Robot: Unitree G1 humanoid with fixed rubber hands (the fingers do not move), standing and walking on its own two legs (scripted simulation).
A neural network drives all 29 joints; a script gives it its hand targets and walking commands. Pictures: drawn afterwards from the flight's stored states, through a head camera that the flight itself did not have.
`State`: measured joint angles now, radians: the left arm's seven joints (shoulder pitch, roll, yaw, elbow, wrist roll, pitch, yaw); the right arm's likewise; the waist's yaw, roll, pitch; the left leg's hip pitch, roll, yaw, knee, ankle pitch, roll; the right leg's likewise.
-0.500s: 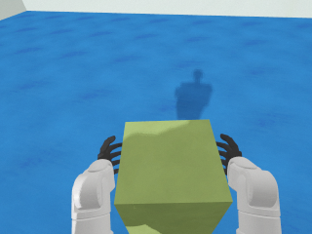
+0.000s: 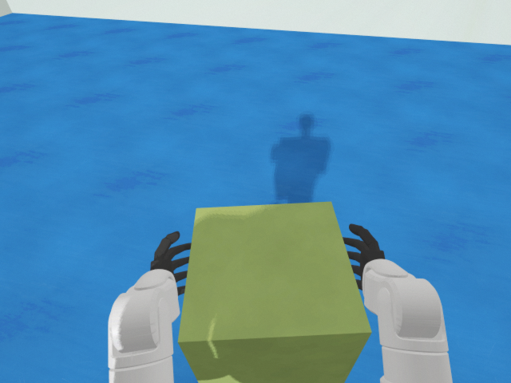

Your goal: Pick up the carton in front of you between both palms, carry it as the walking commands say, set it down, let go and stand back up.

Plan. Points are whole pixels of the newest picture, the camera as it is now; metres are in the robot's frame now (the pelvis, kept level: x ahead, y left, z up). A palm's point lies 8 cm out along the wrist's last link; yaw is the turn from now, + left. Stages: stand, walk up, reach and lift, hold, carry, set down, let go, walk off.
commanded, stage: carry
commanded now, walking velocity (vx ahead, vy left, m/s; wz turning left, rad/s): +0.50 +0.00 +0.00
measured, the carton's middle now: (268, 304) +0.26 +0.00 +0.01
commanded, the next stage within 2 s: none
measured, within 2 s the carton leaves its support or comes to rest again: neither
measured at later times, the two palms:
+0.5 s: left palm (206, 147) +0.57 +0.12 +0.10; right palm (343, 144) +0.58 -0.18 +0.09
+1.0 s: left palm (201, 89) +0.90 +0.17 +0.07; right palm (302, 85) +0.90 -0.13 +0.08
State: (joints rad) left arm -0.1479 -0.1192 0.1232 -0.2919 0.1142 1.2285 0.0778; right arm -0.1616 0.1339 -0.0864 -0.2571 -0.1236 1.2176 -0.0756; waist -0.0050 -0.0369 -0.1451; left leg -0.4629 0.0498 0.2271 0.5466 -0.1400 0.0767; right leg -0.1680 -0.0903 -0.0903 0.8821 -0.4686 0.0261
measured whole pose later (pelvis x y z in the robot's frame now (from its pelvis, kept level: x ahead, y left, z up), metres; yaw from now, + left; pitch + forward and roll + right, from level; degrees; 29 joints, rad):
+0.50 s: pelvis +0.31 -0.04 +0.01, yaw +3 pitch +4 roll +0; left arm -0.17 -0.14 0.10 -0.29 0.12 1.22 0.08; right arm -0.15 0.13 -0.12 -0.32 -0.12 1.24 -0.08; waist 0.01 0.03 -0.12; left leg -0.26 0.09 0.07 1.02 -0.45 -0.01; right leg -0.42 -0.05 -0.24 0.52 -0.17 -0.08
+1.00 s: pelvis +0.64 +0.02 +0.01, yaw -1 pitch +3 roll +0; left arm -0.15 -0.13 0.13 -0.31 0.12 1.22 0.08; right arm -0.16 0.13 -0.09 -0.28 -0.12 1.21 -0.08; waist -0.02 -0.03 -0.07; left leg -0.42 0.04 0.23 0.51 -0.16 0.08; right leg -0.28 -0.08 -0.06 1.11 -0.43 0.01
